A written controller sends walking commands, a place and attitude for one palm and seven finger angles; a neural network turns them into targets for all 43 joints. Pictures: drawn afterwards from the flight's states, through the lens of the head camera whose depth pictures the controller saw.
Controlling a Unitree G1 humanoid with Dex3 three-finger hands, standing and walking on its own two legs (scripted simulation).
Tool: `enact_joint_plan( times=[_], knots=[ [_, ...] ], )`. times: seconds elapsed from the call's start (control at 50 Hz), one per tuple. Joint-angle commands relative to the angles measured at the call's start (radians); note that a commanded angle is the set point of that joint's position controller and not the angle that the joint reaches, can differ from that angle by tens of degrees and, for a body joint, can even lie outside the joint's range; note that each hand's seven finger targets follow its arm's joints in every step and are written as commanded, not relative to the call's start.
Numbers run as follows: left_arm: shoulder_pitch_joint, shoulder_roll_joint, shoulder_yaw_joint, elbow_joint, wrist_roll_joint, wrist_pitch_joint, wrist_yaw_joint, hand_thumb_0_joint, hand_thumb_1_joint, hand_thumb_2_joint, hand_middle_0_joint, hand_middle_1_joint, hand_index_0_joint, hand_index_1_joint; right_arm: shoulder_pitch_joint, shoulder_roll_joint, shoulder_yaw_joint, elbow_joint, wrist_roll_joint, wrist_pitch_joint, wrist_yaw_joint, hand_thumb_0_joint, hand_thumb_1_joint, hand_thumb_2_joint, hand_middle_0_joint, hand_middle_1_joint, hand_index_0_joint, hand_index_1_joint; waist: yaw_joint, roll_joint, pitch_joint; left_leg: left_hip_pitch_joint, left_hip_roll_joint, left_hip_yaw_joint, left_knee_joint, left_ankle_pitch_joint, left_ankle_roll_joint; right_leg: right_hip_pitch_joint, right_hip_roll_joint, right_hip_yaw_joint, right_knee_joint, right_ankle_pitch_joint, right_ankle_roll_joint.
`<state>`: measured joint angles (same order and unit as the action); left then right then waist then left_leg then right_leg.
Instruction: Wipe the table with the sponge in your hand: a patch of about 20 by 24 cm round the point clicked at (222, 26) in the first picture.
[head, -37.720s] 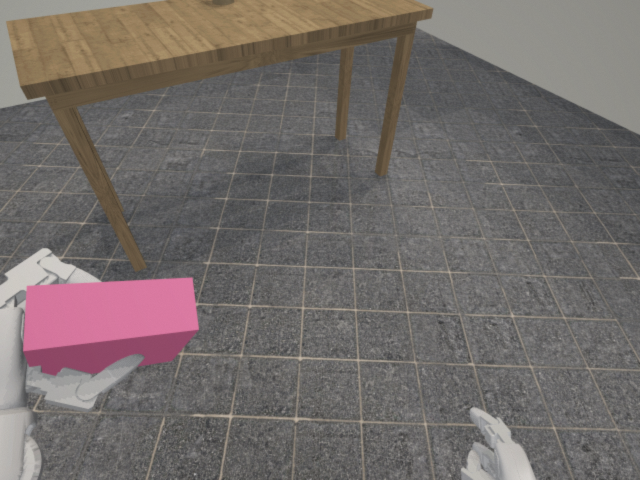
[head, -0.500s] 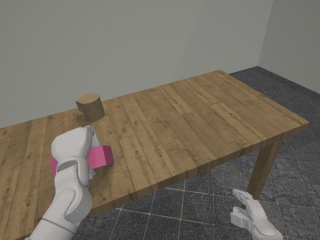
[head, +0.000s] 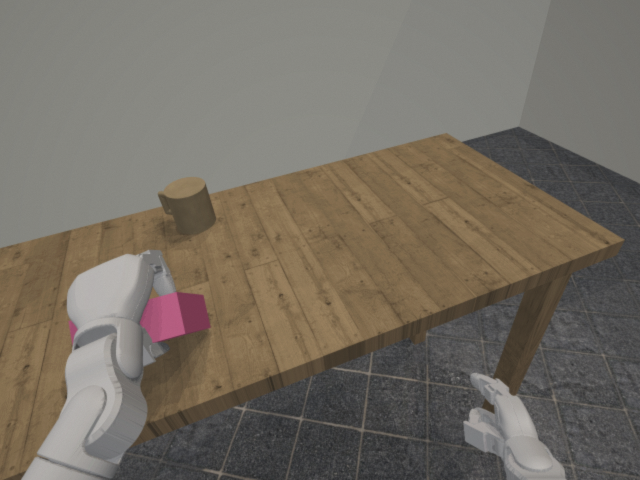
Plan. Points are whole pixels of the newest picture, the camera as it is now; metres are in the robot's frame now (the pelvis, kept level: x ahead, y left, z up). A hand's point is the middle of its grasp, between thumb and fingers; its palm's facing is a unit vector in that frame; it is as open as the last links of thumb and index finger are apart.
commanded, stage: wipe forward along the middle lane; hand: left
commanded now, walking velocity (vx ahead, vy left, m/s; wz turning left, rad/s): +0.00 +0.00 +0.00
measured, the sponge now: (154, 324) +0.29 +0.27 +0.08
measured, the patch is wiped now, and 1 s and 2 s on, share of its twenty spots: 1.00 1.00 1.00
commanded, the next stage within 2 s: slide back across to the first lane in 1.70 s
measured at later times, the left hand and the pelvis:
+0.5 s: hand (137, 295) +0.29 +0.28 +0.13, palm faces +0.04 -0.05 -1.00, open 9.4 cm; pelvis -0.01 +0.01 +0.00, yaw +2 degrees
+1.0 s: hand (133, 272) +0.33 +0.30 +0.13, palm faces -0.06 -0.02 -1.00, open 9.3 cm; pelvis -0.02 -0.01 +0.00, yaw +2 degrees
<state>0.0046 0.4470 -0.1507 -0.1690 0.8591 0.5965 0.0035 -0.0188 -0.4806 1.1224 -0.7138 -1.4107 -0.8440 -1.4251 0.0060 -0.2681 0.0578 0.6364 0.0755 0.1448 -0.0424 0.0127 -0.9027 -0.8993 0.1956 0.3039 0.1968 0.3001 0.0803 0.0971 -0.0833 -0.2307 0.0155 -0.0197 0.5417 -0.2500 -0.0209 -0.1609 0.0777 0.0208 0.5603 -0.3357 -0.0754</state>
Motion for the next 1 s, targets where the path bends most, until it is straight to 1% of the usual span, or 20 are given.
enact_joint_plan(
  times=[0.0,0.06,0.12,0.16,0.22,0.26,0.28,0.36,0.4,0.5,0.56,0.64,0.66,0.68,0.76,0.82,0.86,0.92,0.96,0.98],
  knots=[
    [-0.182,0.214,0.138,-0.048,0.044,0.015,0.000,0.000,0.100,1.300,-1.200,-1.600,-1.200,-1.600,-0.260,-0.093,-0.032,-0.194,0.005,-0.070,-0.016,0.000,-0.900,-0.900,0.200,0.300,0.200,0.300,0.035,-0.081,-0.063,0.056,-0.054,0.008,-0.038,0.144,0.059,-0.068,-0.040,0.078,-0.156,0.175,0.016],
    [-0.192,0.239,0.154,0.009,0.060,0.010,-0.008,0.000,0.100,1.300,-1.200,-1.600,-1.200,-1.600,-0.252,-0.105,-0.036,-0.179,0.000,-0.077,-0.017,0.000,-0.900,-0.900,0.200,0.300,0.200,0.300,0.035,-0.109,-0.067,0.058,-0.054,0.007,-0.039,0.144,0.061,-0.067,-0.036,0.088,-0.160,0.192,0.014],
    [-0.238,0.203,0.112,0.056,0.065,0.002,-0.018,0.000,0.100,1.300,-1.200,-1.600,-1.200,-1.600,-0.248,-0.102,-0.035,-0.176,0.003,-0.082,-0.020,0.000,-0.900,-0.900,0.200,0.300,0.200,0.300,0.022,-0.136,-0.047,0.042,-0.056,0.012,-0.040,0.122,0.062,-0.079,-0.041,0.071,-0.166,0.169,0.023],
    [-0.290,0.271,0.155,0.094,0.086,-0.003,-0.019,0.000,0.100,1.300,-1.200,-1.600,-1.200,-1.600,-0.247,-0.113,-0.037,-0.160,-0.001,-0.084,-0.025,0.000,-0.900,-0.900,0.200,0.300,0.200,0.300,0.024,-0.137,-0.047,0.046,-0.056,0.006,-0.044,0.110,0.061,-0.087,-0.036,0.091,-0.172,0.147,0.016],
    [-0.349,0.217,0.100,0.150,0.102,-0.014,-0.027,0.000,0.100,1.300,-1.200,-1.600,-1.200,-1.600,-0.232,-0.107,-0.035,-0.153,0.002,-0.089,-0.026,0.000,-0.900,-0.900,0.200,0.300,0.200,0.300,0.012,-0.119,-0.042,0.037,-0.058,0.010,-0.050,0.104,0.060,-0.094,-0.037,0.063,-0.169,0.144,0.018],
    [-0.355,0.253,0.124,0.207,0.118,-0.018,-0.031,0.000,0.100,1.300,-1.200,-1.600,-1.200,-1.600,-0.224,-0.115,-0.037,-0.140,0.000,-0.089,-0.029,0.000,-0.900,-0.900,0.200,0.300,0.200,0.300,0.018,-0.123,-0.029,0.035,-0.058,0.005,-0.058,0.077,0.058,-0.110,-0.034,0.074,-0.182,0.087,0.012],
    [-0.399,0.200,0.070,0.218,0.122,-0.022,-0.036,0.000,0.100,1.300,-1.200,-1.600,-1.200,-1.600,-0.223,-0.109,-0.035,-0.146,0.004,-0.091,-0.030,0.000,-0.900,-0.900,0.200,0.300,0.200,0.300,0.005,-0.116,-0.034,0.031,-0.059,0.012,-0.057,0.075,0.060,-0.109,-0.037,0.057,-0.178,0.091,0.016],
    [-0.436,0.226,0.080,0.319,0.138,-0.035,-0.050,0.000,0.100,1.300,-1.200,-1.600,-1.200,-1.600,-0.203,-0.118,-0.038,-0.131,0.004,-0.092,-0.030,0.000,-0.900,-0.900,0.200,0.300,0.200,0.300,0.006,-0.126,-0.018,0.019,-0.059,0.005,-0.070,0.033,0.057,-0.127,-0.035,0.062,-0.192,0.028,0.012],
    [-0.463,0.189,0.052,0.348,0.131,-0.056,-0.056,0.000,0.100,1.300,-1.200,-1.600,-1.200,-1.600,-0.184,-0.115,-0.039,-0.133,0.007,-0.096,-0.032,0.000,-0.900,-0.900,0.200,0.300,0.200,0.300,-0.003,-0.148,-0.039,0.014,-0.060,0.010,-0.064,0.040,0.061,-0.116,-0.037,0.042,-0.185,0.055,0.019],
    [-0.489,0.220,0.088,0.462,0.121,-0.108,-0.059,0.000,0.100,1.300,-1.200,-1.600,-1.200,-1.600,-0.143,-0.123,-0.043,-0.120,0.004,-0.096,-0.036,0.000,-0.900,-0.900,0.200,0.300,0.200,0.300,-0.011,-0.197,-0.024,-0.010,-0.059,0.012,-0.055,0.030,0.062,-0.123,-0.039,0.047,-0.192,0.063,0.025],
    [-0.481,0.255,0.123,0.498,0.131,-0.140,-0.059,0.000,0.100,1.300,-1.200,-1.600,-1.200,-1.600,-0.124,-0.133,-0.049,-0.116,-0.001,-0.096,-0.035,0.000,-0.900,-0.900,0.200,0.300,0.200,0.300,-0.004,-0.195,-0.028,-0.012,-0.062,0.008,-0.050,0.044,0.062,-0.120,-0.037,0.065,-0.193,0.101,0.021],
    [-0.575,0.229,0.081,0.557,0.134,-0.169,-0.061,0.000,0.100,1.300,-1.200,-1.600,-1.200,-1.600,-0.099,-0.133,-0.052,-0.108,0.005,-0.092,-0.038,0.000,-0.900,-0.900,0.200,0.300,0.200,0.300,-0.028,-0.171,-0.001,-0.031,-0.063,0.016,-0.046,0.031,0.065,-0.146,-0.042,0.058,-0.198,0.093,0.027],
    [-0.591,0.280,0.123,0.571,0.138,-0.176,-0.058,0.000,0.100,1.300,-1.200,-1.600,-1.200,-1.600,-0.090,-0.139,-0.054,-0.103,0.002,-0.092,-0.038,0.000,-0.900,-0.900,0.200,0.300,0.200,0.300,-0.024,-0.173,-0.001,-0.032,-0.062,0.006,-0.049,0.025,0.064,-0.147,-0.040,0.073,-0.205,0.074,0.021],
    [-0.606,0.255,0.094,0.579,0.140,-0.182,-0.059,0.000,0.100,1.300,-1.200,-1.600,-1.200,-1.600,-0.085,-0.136,-0.055,-0.107,0.005,-0.092,-0.040,0.000,-0.900,-0.900,0.200,0.300,0.200,0.300,-0.028,-0.161,-0.007,-0.038,-0.065,0.014,-0.046,0.020,0.067,-0.146,-0.044,0.063,-0.204,0.063,0.025],
    [-0.585,0.338,0.175,0.628,0.133,-0.223,-0.053,0.000,0.100,1.300,-1.200,-1.600,-1.200,-1.600,-0.056,-0.145,-0.063,-0.099,-0.001,-0.090,-0.039,0.000,-0.900,-0.900,0.200,0.300,0.200,0.300,-0.012,-0.177,-0.055,-0.053,-0.069,0.006,-0.030,0.053,0.068,-0.105,-0.044,0.087,-0.188,0.146,0.022],
    [-0.612,0.300,0.141,0.649,0.123,-0.244,-0.057,0.000,0.100,1.300,-1.200,-1.600,-1.200,-1.600,-0.038,-0.145,-0.066,-0.102,0.004,-0.085,-0.039,0.000,-0.900,-0.900,0.200,0.300,0.200,0.300,-0.029,-0.204,-0.061,-0.066,-0.069,0.014,-0.022,0.055,0.073,-0.105,-0.048,0.073,-0.184,0.173,0.034],
    [-0.645,0.361,0.183,0.677,0.127,-0.258,-0.056,0.000,0.100,1.300,-1.200,-1.600,-1.200,-1.600,-0.027,-0.152,-0.069,-0.096,0.003,-0.082,-0.039,0.000,-0.900,-0.900,0.200,0.300,0.200,0.300,-0.030,-0.182,-0.048,-0.080,-0.068,0.005,-0.025,0.043,0.073,-0.114,-0.048,0.097,-0.191,0.156,0.028],
    [-0.705,0.335,0.142,0.716,0.134,-0.279,-0.058,0.000,0.100,1.300,-1.200,-1.600,-1.200,-1.600,-0.004,-0.153,-0.071,-0.088,0.007,-0.083,-0.041,0.000,-0.900,-0.900,0.200,0.300,0.200,0.300,-0.048,-0.178,-0.033,-0.092,-0.067,0.012,-0.018,0.026,0.076,-0.140,-0.053,0.087,-0.197,0.126,0.033],
    [-0.709,0.427,0.216,0.744,0.139,-0.299,-0.055,0.000,0.100,1.300,-1.200,-1.600,-1.200,-1.600,0.009,-0.160,-0.075,-0.083,0.002,-0.081,-0.042,0.000,-0.900,-0.900,0.200,0.300,0.200,0.300,-0.037,-0.174,-0.054,-0.107,-0.068,0.002,-0.012,0.034,0.076,-0.121,-0.053,0.116,-0.195,0.143,0.028],
    [-0.723,0.402,0.187,0.754,0.144,-0.308,-0.053,0.000,0.100,1.300,-1.200,-1.600,-1.200,-1.600,0.020,-0.158,-0.077,-0.081,0.004,-0.078,-0.043,0.000,-0.900,-0.900,0.200,0.300,0.200,0.300,-0.044,-0.177,-0.074,-0.115,-0.071,0.010,-0.006,0.035,0.079,-0.110,-0.056,0.105,-0.184,0.152,0.032]
  ],
)
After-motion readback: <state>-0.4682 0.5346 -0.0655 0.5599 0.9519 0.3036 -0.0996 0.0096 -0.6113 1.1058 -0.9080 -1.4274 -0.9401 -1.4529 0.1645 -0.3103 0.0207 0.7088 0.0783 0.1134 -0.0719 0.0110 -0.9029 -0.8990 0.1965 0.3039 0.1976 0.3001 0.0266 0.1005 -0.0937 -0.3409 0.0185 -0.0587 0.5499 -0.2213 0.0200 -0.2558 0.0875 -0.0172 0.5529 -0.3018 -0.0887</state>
